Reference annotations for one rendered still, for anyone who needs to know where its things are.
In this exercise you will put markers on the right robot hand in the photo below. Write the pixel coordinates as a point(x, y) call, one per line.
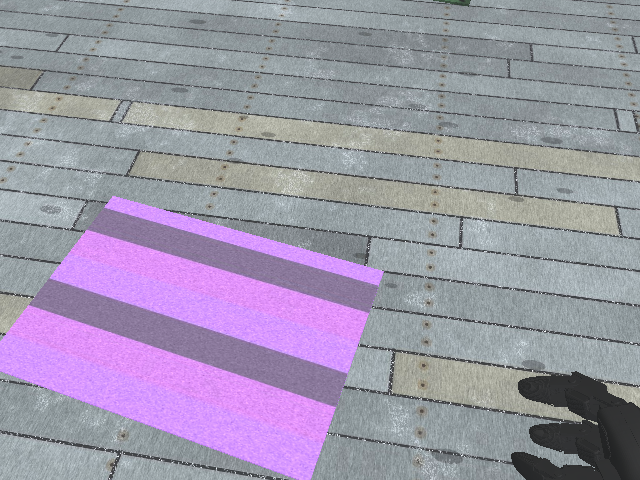
point(612, 447)

